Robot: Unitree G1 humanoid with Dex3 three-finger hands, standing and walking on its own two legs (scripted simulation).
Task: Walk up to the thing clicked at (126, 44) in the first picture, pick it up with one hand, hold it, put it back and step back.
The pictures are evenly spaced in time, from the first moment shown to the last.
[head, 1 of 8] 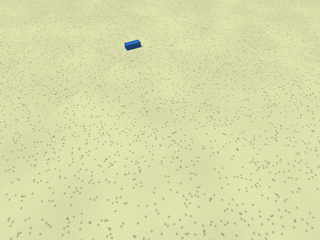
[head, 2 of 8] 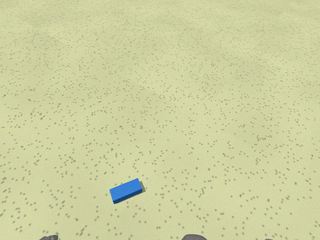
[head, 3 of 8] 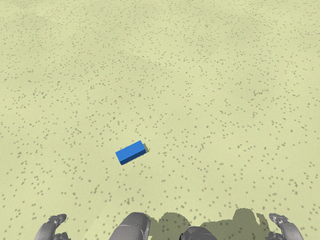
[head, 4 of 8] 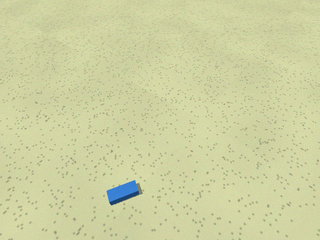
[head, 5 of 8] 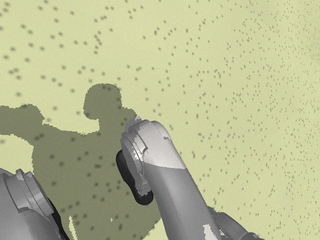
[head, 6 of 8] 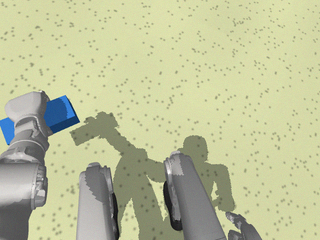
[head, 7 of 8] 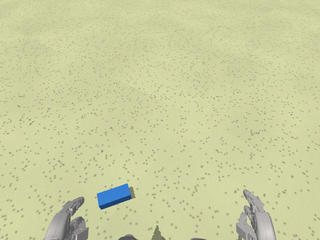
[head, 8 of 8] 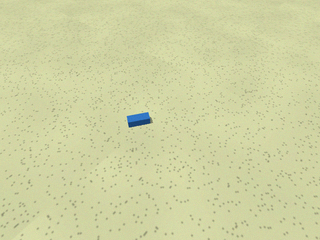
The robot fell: no
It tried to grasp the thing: yes
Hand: left
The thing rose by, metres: 0.67
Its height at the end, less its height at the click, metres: +0.00
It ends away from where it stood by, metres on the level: 0.02
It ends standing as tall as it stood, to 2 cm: yes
